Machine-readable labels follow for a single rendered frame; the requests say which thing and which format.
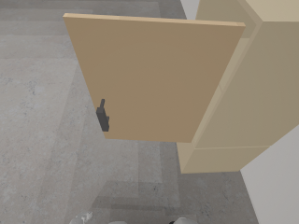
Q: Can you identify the cupboard door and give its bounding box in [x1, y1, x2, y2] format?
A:
[63, 13, 246, 143]

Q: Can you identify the handle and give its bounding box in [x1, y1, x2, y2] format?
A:
[95, 99, 109, 132]

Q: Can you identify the robot left hand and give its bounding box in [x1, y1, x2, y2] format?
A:
[69, 211, 93, 224]

